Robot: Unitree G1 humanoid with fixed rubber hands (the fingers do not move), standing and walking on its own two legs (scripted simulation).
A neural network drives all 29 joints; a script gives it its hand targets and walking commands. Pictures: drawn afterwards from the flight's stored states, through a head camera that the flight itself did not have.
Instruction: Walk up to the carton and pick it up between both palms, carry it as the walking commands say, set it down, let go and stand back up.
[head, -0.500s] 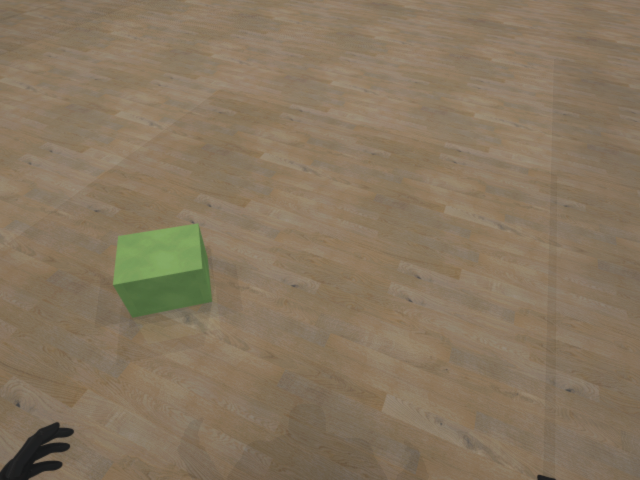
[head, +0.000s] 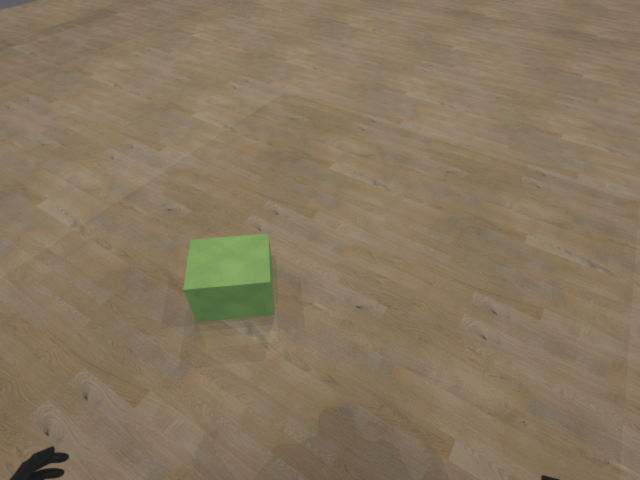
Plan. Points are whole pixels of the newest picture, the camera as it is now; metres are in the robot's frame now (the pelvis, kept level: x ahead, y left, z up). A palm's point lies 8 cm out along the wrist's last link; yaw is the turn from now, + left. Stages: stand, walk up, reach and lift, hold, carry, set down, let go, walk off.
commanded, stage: walk up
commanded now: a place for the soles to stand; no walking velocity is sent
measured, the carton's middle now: (232, 277) +0.94 +0.27 -0.65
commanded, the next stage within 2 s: none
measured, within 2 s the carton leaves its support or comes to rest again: neither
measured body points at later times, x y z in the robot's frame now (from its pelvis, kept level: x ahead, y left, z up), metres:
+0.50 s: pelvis +0.13 +0.04 +0.01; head +0.15 +0.03 +0.46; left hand +0.19 +0.41 -0.03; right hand +0.28 -0.25 -0.08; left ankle +0.18 +0.22 -0.69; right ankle +0.12 -0.12 -0.71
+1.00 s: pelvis +0.25 +0.13 +0.01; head +0.26 +0.13 +0.45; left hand +0.25 +0.49 -0.05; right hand +0.43 -0.14 -0.08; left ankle +0.27 +0.28 -0.70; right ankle +0.28 -0.04 -0.71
